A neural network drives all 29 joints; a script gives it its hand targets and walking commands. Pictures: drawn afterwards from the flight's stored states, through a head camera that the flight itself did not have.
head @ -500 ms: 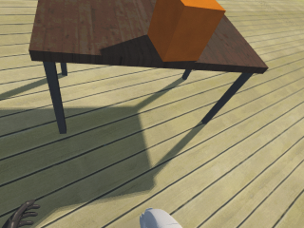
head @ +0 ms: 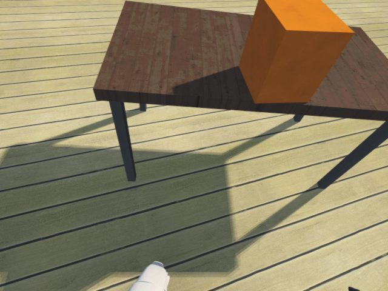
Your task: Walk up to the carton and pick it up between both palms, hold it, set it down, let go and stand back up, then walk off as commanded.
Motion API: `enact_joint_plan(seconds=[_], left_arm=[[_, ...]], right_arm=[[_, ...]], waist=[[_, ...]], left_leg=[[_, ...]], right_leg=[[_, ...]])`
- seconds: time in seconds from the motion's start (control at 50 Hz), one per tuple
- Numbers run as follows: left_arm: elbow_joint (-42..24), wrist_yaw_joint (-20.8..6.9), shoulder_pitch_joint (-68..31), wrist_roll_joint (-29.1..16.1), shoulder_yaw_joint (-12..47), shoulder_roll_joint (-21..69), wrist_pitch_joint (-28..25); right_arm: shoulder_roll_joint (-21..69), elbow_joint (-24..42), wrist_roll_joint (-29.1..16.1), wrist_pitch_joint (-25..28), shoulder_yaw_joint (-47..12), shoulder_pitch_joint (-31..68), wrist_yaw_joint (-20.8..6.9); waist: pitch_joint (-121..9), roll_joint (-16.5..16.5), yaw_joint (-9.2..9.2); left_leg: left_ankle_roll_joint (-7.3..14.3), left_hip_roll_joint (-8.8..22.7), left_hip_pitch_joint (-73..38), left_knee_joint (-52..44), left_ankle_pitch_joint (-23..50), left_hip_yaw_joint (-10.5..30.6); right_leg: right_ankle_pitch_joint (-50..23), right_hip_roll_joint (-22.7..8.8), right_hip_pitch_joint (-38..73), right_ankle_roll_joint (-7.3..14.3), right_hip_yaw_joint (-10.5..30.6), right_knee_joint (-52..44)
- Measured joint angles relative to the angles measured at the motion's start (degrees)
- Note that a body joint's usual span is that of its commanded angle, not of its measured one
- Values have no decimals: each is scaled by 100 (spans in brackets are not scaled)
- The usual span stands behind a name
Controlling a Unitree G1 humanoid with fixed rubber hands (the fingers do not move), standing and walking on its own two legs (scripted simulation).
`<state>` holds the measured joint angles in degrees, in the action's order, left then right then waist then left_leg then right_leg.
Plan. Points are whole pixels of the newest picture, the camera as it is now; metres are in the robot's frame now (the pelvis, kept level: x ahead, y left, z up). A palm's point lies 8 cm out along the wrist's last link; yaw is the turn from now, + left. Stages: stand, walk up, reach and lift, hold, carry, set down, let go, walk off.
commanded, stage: walk off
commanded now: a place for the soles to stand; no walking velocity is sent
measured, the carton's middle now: (285, 52) +0.84 -0.19 +0.07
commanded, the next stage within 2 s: none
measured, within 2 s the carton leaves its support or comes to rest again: neither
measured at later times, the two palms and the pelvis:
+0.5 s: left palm out of the picture +0.02 +0.17 -0.10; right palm out of the picture +0.10 -0.52 -0.10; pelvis +0.00 -0.18 -0.01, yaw -3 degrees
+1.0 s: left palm (159, 278) +0.16 +0.09 -0.05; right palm out of the picture +0.11 -0.59 -0.15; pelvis +0.04 -0.26 -0.02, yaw -4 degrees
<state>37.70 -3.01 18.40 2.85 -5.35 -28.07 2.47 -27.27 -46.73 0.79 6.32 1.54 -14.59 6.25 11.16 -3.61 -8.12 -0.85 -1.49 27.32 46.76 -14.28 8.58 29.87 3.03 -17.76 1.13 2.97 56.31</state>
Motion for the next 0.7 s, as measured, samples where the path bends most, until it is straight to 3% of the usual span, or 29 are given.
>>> enact_joint_plan(seconds=[0.06,0.12,0.24,0.32,0.36,0.4,0.46,0.52,0.6,0.7], left_arm=[[-1,0,-6,0,0,-2,23],[-3,0,-6,0,0,-3,75],[-4,-78,-27,0,1,-4,180],[-6,-115,-27,0,0,-6,196],[-9,-116,-18,-1,-1,-9,187],[120,-115,-50,-1,-2,34,79],[186,-66,75,0,-3,40,61],[209,65,179,0,-2,41,61],[239,207,249,0,0,42,-106],[283,310,249,0,1,43,-214]], right_arm=[[0,1,-2,-8,-1,-117,19],[0,2,-4,-33,-2,-133,20],[1,33,-15,-94,-2,-300,21],[1,38,34,-128,-3,-317,37],[-30,56,69,-150,-3,-260,41],[-21,31,-23,-252,-3,-139,72],[79,-28,-18,-262,-4,-70,130],[77,-74,2,-260,-4,57,150],[75,-75,11,-262,-5,190,70],[73,-80,61,-307,-5,195,-144]], waist=[[-4,-129,112],[0,-218,165],[-6,-458,367],[-5,-553,378],[-10,-522,342],[168,-296,345],[152,-83,186],[115,105,-1],[116,153,-52],[109,136,38]], left_leg=[[-37,69,-188,78,-337,0],[-37,322,-255,80,-456,0],[-36,738,-96,130,-547,140],[-41,937,129,255,-645,192],[-34,1013,361,453,-697,237],[16,837,629,1251,-1230,393],[17,57,831,2322,-1627,379],[16,-467,836,2760,-1639,245],[15,-606,884,2730,-1595,-123],[16,-486,653,1966,-1552,-150]], right_leg=[[33,2,-365,0,3,922],[37,0,-762,0,6,1252],[37,-50,-1217,0,10,1270],[39,-138,-1189,0,13,1169],[233,-202,-941,0,18,553],[671,-138,-926,90,-202,752],[445,-130,-763,198,-346,568],[140,-17,-471,199,-350,-52],[-153,43,-231,199,-352,-659],[-180,54,87,199,-391,-937]])
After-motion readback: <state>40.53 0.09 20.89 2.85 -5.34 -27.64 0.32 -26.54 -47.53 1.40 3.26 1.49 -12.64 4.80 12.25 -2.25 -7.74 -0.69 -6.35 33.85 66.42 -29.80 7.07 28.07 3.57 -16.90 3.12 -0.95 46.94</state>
